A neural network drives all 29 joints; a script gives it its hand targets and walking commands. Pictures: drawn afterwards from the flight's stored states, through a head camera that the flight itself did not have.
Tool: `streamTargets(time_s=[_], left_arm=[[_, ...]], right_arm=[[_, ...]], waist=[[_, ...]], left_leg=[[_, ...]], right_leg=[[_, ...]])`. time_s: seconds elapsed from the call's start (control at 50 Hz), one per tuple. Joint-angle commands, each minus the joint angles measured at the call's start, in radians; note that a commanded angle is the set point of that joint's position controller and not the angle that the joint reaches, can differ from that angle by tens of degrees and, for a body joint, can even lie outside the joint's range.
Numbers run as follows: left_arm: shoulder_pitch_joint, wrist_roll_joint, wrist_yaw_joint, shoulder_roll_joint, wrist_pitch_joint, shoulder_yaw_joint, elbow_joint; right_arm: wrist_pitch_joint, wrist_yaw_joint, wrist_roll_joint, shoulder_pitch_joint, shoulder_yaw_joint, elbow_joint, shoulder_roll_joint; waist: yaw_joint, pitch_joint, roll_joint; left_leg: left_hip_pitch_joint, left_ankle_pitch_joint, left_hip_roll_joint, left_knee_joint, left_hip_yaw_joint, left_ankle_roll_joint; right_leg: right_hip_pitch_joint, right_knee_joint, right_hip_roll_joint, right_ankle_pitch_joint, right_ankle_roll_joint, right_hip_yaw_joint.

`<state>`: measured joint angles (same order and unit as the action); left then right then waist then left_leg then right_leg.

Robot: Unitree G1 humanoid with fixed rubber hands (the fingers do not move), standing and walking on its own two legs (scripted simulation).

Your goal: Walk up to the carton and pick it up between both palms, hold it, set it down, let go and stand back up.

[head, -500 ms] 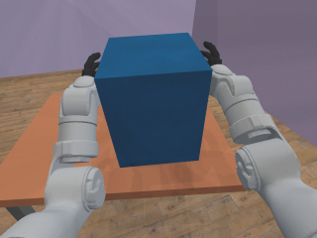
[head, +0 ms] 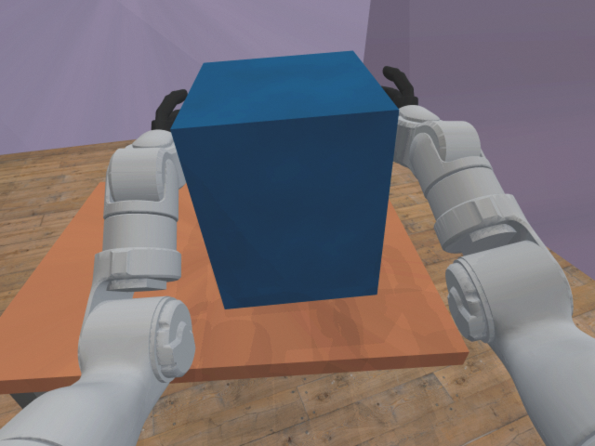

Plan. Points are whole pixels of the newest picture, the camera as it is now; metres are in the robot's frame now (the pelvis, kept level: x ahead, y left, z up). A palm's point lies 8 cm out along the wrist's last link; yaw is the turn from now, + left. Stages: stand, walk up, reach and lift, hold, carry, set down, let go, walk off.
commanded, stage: reach and lift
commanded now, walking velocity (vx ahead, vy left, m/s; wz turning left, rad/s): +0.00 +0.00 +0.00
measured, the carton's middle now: (289, 178) +0.37 +0.00 +0.24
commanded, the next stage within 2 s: hold in 0.18 s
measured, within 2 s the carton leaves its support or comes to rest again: neither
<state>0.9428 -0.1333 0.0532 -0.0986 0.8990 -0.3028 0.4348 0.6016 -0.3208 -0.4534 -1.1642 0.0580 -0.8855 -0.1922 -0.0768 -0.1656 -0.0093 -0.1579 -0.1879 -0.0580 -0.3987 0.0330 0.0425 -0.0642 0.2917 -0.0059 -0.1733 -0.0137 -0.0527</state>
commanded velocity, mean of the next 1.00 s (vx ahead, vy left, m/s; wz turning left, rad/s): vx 0.00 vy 0.00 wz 0.00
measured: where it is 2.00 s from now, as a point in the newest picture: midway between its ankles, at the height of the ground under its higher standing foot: outside the picture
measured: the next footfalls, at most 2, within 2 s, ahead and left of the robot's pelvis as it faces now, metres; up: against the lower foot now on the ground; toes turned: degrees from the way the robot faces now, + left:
none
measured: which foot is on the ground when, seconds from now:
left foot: down 0.00-1.00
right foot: down 0.00-1.00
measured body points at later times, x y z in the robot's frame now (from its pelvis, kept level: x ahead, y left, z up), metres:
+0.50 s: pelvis +0.00 +0.00 +0.00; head -0.10 +0.01 +0.44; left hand +0.38 +0.15 +0.31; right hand +0.38 -0.14 +0.33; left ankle +0.02 +0.14 -0.75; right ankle -0.01 -0.12 -0.75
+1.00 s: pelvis +0.00 +0.00 +0.00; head -0.10 +0.01 +0.44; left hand +0.38 +0.15 +0.31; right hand +0.38 -0.14 +0.33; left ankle +0.02 +0.14 -0.75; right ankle -0.01 -0.12 -0.75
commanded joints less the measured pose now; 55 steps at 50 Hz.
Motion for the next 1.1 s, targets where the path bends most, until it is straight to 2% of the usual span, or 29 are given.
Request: streamTargets(time_s=[0.0,0.18,0.32,0.34,0.4,0.42,0.44,0.48,0.56,0.6,0.66,0.72,0.76,0.8,0.88,0.9,0.94,1.0,1.08], left_arm=[[0.951,0.145,-0.118,0.61,-0.129,0.344,-0.213],[0.984,0.157,-0.112,0.611,-0.117,0.341,-0.227],[0.991,0.137,-0.127,0.598,-0.103,0.305,-0.144],[0.999,0.136,-0.127,0.598,-0.105,0.299,-0.145],[1.024,0.139,-0.124,0.599,-0.106,0.297,-0.142],[1.023,0.145,-0.122,0.602,-0.107,0.301,-0.144],[1.028,0.152,-0.121,0.614,-0.109,0.311,-0.15],[1.03,0.154,-0.119,0.616,-0.11,0.31,-0.139],[1.004,0.14,-0.123,0.596,-0.109,0.277,-0.117],[0.997,0.141,-0.127,0.589,-0.11,0.274,-0.127],[1.03,0.149,-0.126,0.591,-0.114,0.285,-0.131],[1.021,0.144,-0.122,0.599,-0.111,0.286,-0.122],[1.016,0.146,-0.124,0.602,-0.108,0.284,-0.113],[1.008,0.14,-0.128,0.592,-0.107,0.264,-0.094],[1.004,0.136,-0.131,0.589,-0.102,0.271,-0.118],[1.0,0.133,-0.131,0.587,-0.101,0.266,-0.123],[0.995,0.129,-0.132,0.585,-0.099,0.268,-0.114],[1.014,0.146,-0.135,0.61,-0.099,0.298,-0.137],[1.0,0.146,-0.134,0.604,-0.095,0.3,-0.152]], right_arm=[[0.015,0.141,-0.18,-0.776,0.186,0.374,0.749],[0.029,0.145,-0.197,-0.808,0.178,0.369,0.746],[0.044,0.148,-0.181,-0.817,0.137,0.287,0.727],[0.043,0.15,-0.18,-0.829,0.136,0.286,0.731],[0.044,0.155,-0.181,-0.833,0.125,0.263,0.725],[0.04,0.156,-0.184,-0.847,0.13,0.284,0.731],[0.04,0.156,-0.183,-0.847,0.123,0.29,0.726],[0.04,0.156,-0.184,-0.853,0.118,0.291,0.724],[0.042,0.153,-0.182,-0.843,0.12,0.272,0.721],[0.039,0.15,-0.191,-0.852,0.135,0.3,0.732],[0.042,0.15,-0.192,-0.855,0.128,0.291,0.734],[0.037,0.152,-0.193,-0.866,0.13,0.311,0.737],[0.04,0.148,-0.185,-0.867,0.12,0.31,0.734],[0.043,0.147,-0.184,-0.869,0.12,0.299,0.735],[0.049,0.144,-0.201,-0.85,0.133,0.302,0.73],[0.049,0.143,-0.204,-0.855,0.139,0.307,0.731],[0.048,0.141,-0.199,-0.858,0.135,0.314,0.732],[0.046,0.14,-0.194,-0.856,0.119,0.325,0.724],[0.049,0.139,-0.197,-0.844,0.126,0.331,0.721]], waist=[[0.0,-0.382,-0.045],[0.005,-0.404,-0.036],[0.003,-0.323,-0.042],[0.01,-0.332,-0.039],[0.004,-0.363,-0.051],[0.009,-0.378,-0.049],[-0.001,-0.387,-0.059],[-0.003,-0.388,-0.066],[0.01,-0.361,-0.036],[0.015,-0.391,-0.019],[0.006,-0.385,-0.034],[0.013,-0.391,-0.037],[0.008,-0.384,-0.029],[0.016,-0.366,-0.013],[0.009,-0.381,-0.03],[0.016,-0.381,-0.025],[0.015,-0.368,-0.02],[-0.008,-0.385,-0.051],[-0.009,-0.392,-0.048]], left_leg=[[0.188,0.306,0.112,-0.006,-0.016,0.04],[0.178,0.312,0.106,-0.009,-0.012,0.039],[0.127,0.221,0.102,0.025,-0.017,0.033],[0.122,0.22,0.102,0.026,-0.018,0.031],[0.122,0.224,0.101,0.023,-0.016,0.037],[0.122,0.233,0.104,0.019,-0.018,0.037],[0.128,0.24,0.101,0.015,-0.015,0.042],[0.131,0.239,0.104,0.011,-0.014,0.042],[0.124,0.24,0.103,0.02,-0.015,0.035],[0.129,0.264,0.107,0.012,-0.015,0.03],[0.134,0.262,0.106,0.008,-0.012,0.035],[0.132,0.258,0.106,0.008,-0.014,0.03],[0.129,0.234,0.105,0.015,-0.014,0.028],[0.117,0.231,0.107,0.018,-0.017,0.023],[0.138,0.281,0.108,0.004,-0.014,0.031],[0.137,0.285,0.11,0.003,-0.015,0.029],[0.132,0.281,0.109,0.004,-0.014,0.029],[0.132,0.268,0.107,0.006,-0.013,0.038],[0.14,0.288,0.105,0.002,-0.011,0.041]], right_leg=[[0.046,-0.013,-0.093,0.261,-0.069,0.02],[0.05,-0.01,-0.099,0.245,-0.065,0.021],[0.029,-0.03,-0.09,0.158,-0.054,0.03],[0.032,-0.028,-0.092,0.154,-0.053,0.028],[0.037,-0.022,-0.091,0.159,-0.051,0.03],[0.044,-0.021,-0.092,0.168,-0.052,0.03],[0.04,-0.018,-0.094,0.177,-0.051,0.029],[0.032,-0.02,-0.091,0.174,-0.052,0.031],[0.046,-0.023,-0.093,0.179,-0.053,0.03],[0.068,-0.02,-0.092,0.209,-0.058,0.032],[0.041,-0.022,-0.091,0.198,-0.057,0.03],[0.045,-0.022,-0.091,0.194,-0.056,0.032],[0.04,-0.028,-0.089,0.177,-0.057,0.034],[0.046,-0.029,-0.089,0.181,-0.059,0.033],[0.066,-0.022,-0.089,0.232,-0.06,0.036],[0.071,-0.021,-0.091,0.235,-0.06,0.035],[0.063,-0.022,-0.092,0.228,-0.061,0.033],[0.051,-0.022,-0.09,0.213,-0.054,0.033],[0.072,-0.016,-0.092,0.236,-0.055,0.031]])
